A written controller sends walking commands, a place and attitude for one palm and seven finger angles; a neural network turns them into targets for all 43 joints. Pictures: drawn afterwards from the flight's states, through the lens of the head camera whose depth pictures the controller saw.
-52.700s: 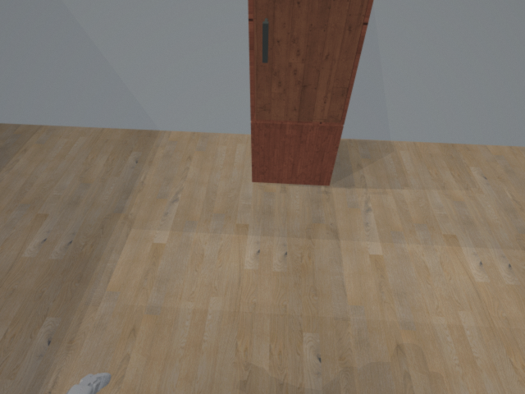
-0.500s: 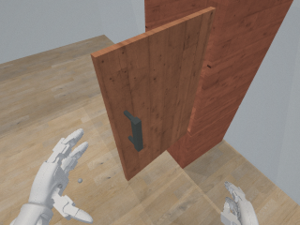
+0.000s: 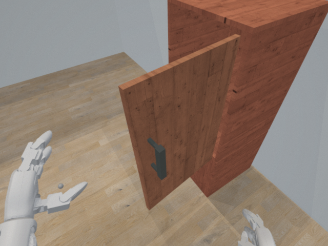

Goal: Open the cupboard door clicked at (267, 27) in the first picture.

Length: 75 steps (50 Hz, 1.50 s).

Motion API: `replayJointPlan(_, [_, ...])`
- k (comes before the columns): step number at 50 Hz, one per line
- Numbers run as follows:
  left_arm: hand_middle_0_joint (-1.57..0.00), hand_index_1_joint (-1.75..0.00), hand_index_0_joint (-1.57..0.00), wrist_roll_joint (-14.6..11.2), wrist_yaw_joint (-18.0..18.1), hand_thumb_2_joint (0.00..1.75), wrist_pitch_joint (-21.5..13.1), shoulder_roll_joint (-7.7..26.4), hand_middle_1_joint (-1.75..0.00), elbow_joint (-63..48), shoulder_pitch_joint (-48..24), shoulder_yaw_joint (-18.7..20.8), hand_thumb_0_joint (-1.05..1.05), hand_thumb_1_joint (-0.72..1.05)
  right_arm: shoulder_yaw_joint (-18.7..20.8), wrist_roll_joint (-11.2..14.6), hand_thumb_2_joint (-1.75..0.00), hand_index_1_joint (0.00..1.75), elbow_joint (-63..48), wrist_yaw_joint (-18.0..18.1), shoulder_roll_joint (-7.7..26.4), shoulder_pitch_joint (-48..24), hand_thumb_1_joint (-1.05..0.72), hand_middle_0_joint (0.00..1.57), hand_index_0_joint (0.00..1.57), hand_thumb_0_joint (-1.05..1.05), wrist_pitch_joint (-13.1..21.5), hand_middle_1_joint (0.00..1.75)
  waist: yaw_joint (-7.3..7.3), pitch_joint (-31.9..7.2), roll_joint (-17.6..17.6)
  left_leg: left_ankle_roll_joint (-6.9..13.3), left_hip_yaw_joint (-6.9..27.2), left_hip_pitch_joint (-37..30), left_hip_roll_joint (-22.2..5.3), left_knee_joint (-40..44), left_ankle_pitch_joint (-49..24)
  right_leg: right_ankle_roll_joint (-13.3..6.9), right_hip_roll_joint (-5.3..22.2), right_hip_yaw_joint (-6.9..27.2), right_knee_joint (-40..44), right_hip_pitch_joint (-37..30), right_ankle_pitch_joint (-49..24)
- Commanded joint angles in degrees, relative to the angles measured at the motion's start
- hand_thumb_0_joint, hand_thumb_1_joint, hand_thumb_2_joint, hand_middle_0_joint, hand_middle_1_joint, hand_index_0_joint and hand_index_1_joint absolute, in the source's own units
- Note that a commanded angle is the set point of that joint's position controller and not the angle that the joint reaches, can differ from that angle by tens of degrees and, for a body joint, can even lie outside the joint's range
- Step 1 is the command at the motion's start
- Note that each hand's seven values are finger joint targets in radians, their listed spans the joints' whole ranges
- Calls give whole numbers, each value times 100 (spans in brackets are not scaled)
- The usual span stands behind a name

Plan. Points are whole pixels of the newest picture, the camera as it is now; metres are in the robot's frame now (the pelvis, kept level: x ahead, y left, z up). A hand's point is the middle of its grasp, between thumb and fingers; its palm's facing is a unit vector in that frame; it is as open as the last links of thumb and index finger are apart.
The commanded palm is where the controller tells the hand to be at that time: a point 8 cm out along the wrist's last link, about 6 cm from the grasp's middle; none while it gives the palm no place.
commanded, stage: draw the hand back to the body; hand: left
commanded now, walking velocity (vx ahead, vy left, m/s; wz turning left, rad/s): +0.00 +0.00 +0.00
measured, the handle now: (156, 159) +0.35 +0.07 +0.01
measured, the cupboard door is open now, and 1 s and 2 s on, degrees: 97 97 97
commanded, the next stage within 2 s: step back with the hand held close in 0.64 s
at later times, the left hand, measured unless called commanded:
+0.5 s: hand (49, 173) +0.20 +0.24 +0.15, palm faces +0.44 -0.80 -0.40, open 7.6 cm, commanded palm +0.16 +0.28 +0.18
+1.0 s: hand (50, 171) +0.20 +0.24 +0.16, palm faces +0.34 -0.79 -0.51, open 7.4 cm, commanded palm +0.14 +0.28 +0.19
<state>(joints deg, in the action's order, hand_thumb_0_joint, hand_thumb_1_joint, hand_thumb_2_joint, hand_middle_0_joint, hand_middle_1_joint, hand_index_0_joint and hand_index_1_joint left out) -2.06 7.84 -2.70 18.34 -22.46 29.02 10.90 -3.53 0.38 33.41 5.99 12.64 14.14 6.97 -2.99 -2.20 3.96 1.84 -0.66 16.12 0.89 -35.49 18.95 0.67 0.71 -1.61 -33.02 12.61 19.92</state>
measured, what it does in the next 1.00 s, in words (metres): stands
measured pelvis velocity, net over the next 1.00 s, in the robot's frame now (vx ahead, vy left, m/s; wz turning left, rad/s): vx -0.01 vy -0.02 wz -0.03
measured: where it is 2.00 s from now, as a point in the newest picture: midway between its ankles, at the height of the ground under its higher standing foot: outside the picture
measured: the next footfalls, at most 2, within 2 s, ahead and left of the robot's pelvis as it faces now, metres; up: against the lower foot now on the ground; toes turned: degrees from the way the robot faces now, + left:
right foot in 1.98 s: -0.29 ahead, -0.12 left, +0.00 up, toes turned +5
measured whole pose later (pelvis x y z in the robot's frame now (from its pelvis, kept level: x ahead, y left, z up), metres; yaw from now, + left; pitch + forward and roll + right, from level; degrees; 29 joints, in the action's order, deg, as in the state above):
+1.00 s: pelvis -0.01 -0.02 +0.02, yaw -2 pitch +0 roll -1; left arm -2.6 5.6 -8.0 21.7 -23.1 30.5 21.1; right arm 0.6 0.2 33.4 4.6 14.5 8.4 1.0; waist -0.9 1.2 4.4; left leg 0.6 -1.8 12.3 -1.1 -25.0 12.9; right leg -0.4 -1.3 -0.4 -21.9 9.2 12.9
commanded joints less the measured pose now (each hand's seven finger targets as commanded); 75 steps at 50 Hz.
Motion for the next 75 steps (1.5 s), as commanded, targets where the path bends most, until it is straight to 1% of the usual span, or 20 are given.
replayJointPlan(1, [-19,-30,-19,-19,85,72,-390,883,-30,-1065,-268,831,0,48,291,-4,-90,30,-854,25,609,-802,-90,20,20,0,372,30,-23,-214,-252,-158,213,-577,-261,967,-1637,-176,-75,-117,723,-144,-1351])
replayJointPlan(4, [-19,-30,-19,-51,47,76,-412,987,-30,-1028,-490,1071,0,58,325,-3,-90,30,-786,12,610,-876,-90,20,20,0,290,30,-26,-86,-247,-143,122,-690,-245,1089,-1574,-164,-93,-85,907,-242,-1402])
replayJointPlan(8, [-19,-30,-19,-60,50,82,-491,1180,-30,-1217,-679,1377,0,73,352,-16,-90,30,-723,-5,596,-922,-90,20,20,0,282,30,-73,-250,192,-151,69,-938,-224,1189,-1898,-177,-72,-52,1018,-498,-1644])
replayJointPlan(13, [-20,-30,-20,-104,61,90,-527,1346,-30,-1281,-796,1657,0,90,388,-36,-90,30,-638,-27,613,-959,-90,20,20,0,302,30,-84,-275,98,-131,14,-1078,-211,1262,-2046,-167,-80,-35,1166,-662,-1883])
replayJointPlan(17, [-20,-30,-20,-129,-31,90,-450,945,-30,-813,-621,1306,0,90,430,-31,-90,30,-584,-73,641,-952,-90,20,20,0,234,30,-34,13,-95,-90,-55,-1113,-214,1302,-2063,-121,-79,-34,1281,-584,-1977])
replayJointPlan(21, [-20,-30,-20,-121,-33,90,-464,1096,-30,-857,-769,1397,0,90,471,-48,-90,30,-594,-68,654,-1008,-90,20,20,0,191,30,-59,-148,-265,-52,-83,-1216,-197,1330,-1954,-110,-72,0,1348,-677,-1977])
replayJointPlan(24, [-20,-30,-20,-103,-22,90,-518,1255,-30,-1103,-855,1520,0,90,472,-61,-90,30,-592,-48,625,-1050,-90,20,20,0,214,30,-95,-368,-81,-32,-123,-1336,-162,1300,-2074,-114,-58,46,1355,-788,-2155])
replayJointPlan(30, [-20,-30,-20,-92,-12,90,-524,1300,-30,-1198,-880,1553,0,90,441,-65,-90,30,-531,-46,588,-1080,-90,20,20,0,275,30,-101,-201,150,-68,-125,-1325,-135,1294,-2171,-136,-68,57,1433,-806,-2251])
replayJointPlan(36, [-20,-30,-20,-151,-84,90,-467,1076,-30,-692,-649,1432,0,90,475,-54,-90,30,-511,-69,590,-1086,-90,20,20,0,204,30,-72,126,-356,-38,-153,-1265,-185,1367,-2011,-77,-90,48,1515,-660,-2157])
replayJointPlan(37, [-20,-30,-20,-151,-87,90,-480,1117,-30,-702,-686,1470,0,90,488,-51,-90,30,-513,-77,605,-1076,-90,20,20,0,191,30,-82,55,-410,-26,-155,-1277,-175,1369,-1994,-73,-93,51,1522,-684,-2138])
replayJointPlan(38, [-20,-30,-20,-143,-81,90,-603,1355,-30,-1608,-1254,1547,0,90,479,-45,-90,30,-610,-85,608,-1181,-90,20,20,0,247,30,-117,-330,-71,-24,-127,-1427,-154,1349,-2013,-88,-67,105,1502,-815,-2153])
replayJointPlan(39, [-20,-30,-20,-93,-24,90,-843,2059,-30,-1605,-1474,2278,0,90,470,6,-90,30,-762,-65,732,-1071,-90,20,20,0,132,30,195,192,-214,44,-42,-1091,-230,1066,-1752,-106,184,567,1779,-100,-2617])
replayJointPlan(42, [-20,-30,-20,-54,-119,90,-818,1362,-30,-881,-390,1740,0,90,517,-46,-90,30,-717,-82,704,-1088,-90,20,20,0,-92,30,213,38,-371,-12,2,-967,-232,945,-1739,-131,368,561,1660,-135,-2954])
replayJointPlan(44, [-20,-30,-20,-52,-126,90,-833,1258,-30,-953,-131,1656,0,90,562,-28,-90,30,-781,-90,736,-1037,-90,20,20,0,-188,30,239,-272,-241,-21,-53,-1040,-299,967,-2120,-87,356,447,1490,-221,-3118])
replayJointPlan(48, [-20,-30,-20,-77,-70,90,-824,1445,-30,-1134,193,1854,0,90,622,11,-90,30,-925,-63,728,-1040,-90,20,20,0,-359,30,228,-796,-348,-43,-62,-1126,-409,999,-2854,-24,273,287,1197,-422,-3456])
replayJointPlan(54, [-20,-30,-20,-85,36,90,-862,1709,-30,-1597,296,2094,0,90,657,46,-90,30,-1102,-6,693,-1039,-90,20,20,0,-475,30,205,-906,-303,-49,-9,-875,-454,1030,-2958,-8,180,278,931,-451,-3393])
replayJointPlan(60, [-20,-30,-20,-29,115,90,-952,1680,-30,-1726,312,2084,0,90,662,21,-90,30,-1108,-10,775,-990,-90,20,20,0,-378,30,197,-580,195,14,204,-28,-541,1393,-1666,10,38,279,849,-502,-2150])
replayJointPlan(68, [-20,-30,-20,184,159,90,-1189,1468,-30,-1519,98,2072,0,90,663,22,-90,30,-1146,-45,878,-886,-90,20,20,0,-162,30,247,126,264,323,678,2235,-836,2041,1805,45,-183,398,304,-1131,-559])
replayJointPlan(72, [-20,-30,-20,280,176,90,-1286,1472,-30,-1661,-200,2114,0,90,680,-9,-90,30,-1105,-43,883,-837,-90,20,20,0,9,30,245,105,404,415,831,2730,-953,2070,2398,51,-303,428,-122,-1286,-349])
replayJointPlan(75, [-20,-30,-20,268,194,90,-1366,1667,-30,-1912,-169,2280,0,90,702,-29,-90,30,-1074,-61,832,-803,-90,20,20,0,133,30,244,-105,233,347,696,2316,-734,1622,2143,-57,-230,703,59,-883,-488])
